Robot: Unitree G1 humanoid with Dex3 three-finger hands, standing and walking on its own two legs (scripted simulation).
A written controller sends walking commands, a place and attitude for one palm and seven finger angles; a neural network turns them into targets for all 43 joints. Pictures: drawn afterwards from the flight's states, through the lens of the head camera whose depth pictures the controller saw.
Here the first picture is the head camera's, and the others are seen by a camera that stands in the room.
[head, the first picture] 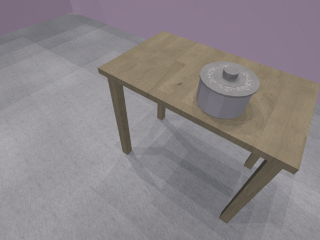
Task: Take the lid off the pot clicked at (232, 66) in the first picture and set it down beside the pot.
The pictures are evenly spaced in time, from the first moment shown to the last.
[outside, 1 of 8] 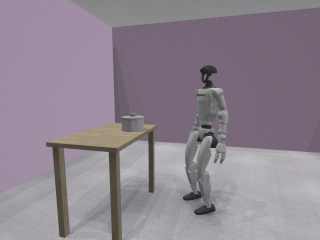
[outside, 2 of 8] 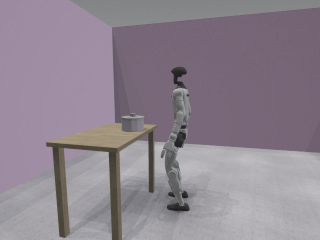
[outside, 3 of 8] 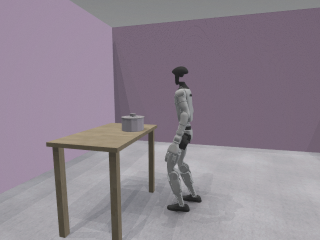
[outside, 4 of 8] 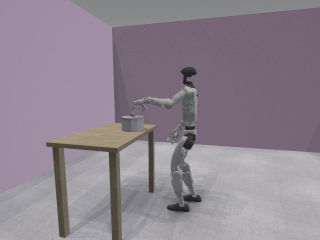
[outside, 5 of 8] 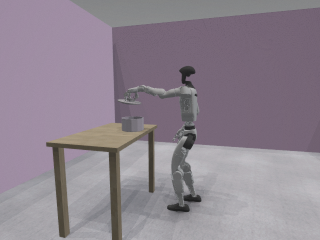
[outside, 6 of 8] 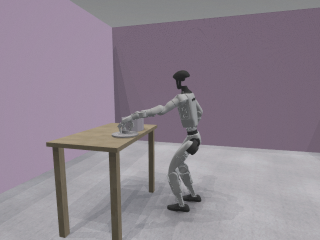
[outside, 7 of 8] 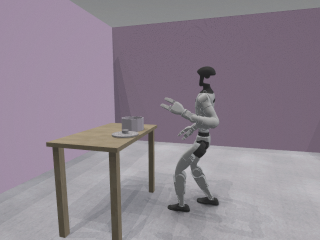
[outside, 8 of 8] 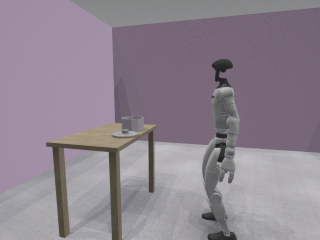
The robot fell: no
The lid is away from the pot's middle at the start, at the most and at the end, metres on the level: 0.00 0.25 0.24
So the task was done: yes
